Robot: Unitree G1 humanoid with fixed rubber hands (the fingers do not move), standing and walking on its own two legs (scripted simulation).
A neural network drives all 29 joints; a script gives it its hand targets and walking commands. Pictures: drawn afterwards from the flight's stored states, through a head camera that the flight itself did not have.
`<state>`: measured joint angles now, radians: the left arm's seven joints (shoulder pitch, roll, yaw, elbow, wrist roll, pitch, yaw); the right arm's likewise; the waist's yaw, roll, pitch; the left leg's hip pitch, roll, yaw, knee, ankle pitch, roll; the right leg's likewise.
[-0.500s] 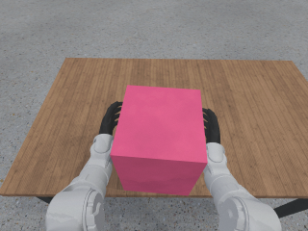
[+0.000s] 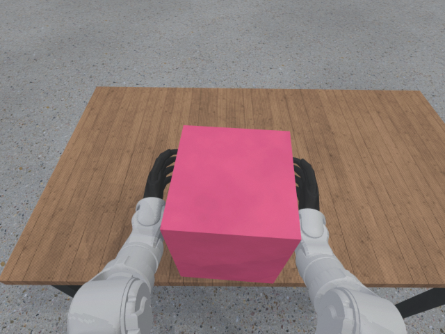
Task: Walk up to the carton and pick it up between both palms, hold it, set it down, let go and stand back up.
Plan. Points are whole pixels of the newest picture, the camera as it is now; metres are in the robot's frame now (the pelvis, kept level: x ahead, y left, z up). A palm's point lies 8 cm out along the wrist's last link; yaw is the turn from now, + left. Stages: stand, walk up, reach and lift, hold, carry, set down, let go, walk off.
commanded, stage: reach and lift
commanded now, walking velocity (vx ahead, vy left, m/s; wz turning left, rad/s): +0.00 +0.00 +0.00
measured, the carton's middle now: (231, 209) +0.38 +0.00 -0.01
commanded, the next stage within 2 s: none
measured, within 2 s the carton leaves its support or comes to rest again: leaves its support in 0.04 s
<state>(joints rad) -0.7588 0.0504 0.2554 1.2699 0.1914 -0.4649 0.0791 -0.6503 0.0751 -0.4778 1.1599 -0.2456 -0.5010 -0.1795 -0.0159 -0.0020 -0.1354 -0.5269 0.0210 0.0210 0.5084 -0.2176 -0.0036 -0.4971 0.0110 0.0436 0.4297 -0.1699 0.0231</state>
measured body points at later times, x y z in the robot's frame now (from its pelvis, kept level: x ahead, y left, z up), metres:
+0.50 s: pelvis -0.01 +0.00 +0.00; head +0.02 +0.01 +0.45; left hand +0.40 +0.13 +0.06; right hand +0.37 -0.16 +0.05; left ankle +0.01 +0.11 -0.74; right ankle +0.01 -0.14 -0.74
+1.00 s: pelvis -0.01 +0.00 +0.01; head -0.02 +0.01 +0.46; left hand +0.41 +0.12 +0.14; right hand +0.39 -0.17 +0.12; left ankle +0.01 +0.11 -0.74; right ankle +0.01 -0.14 -0.74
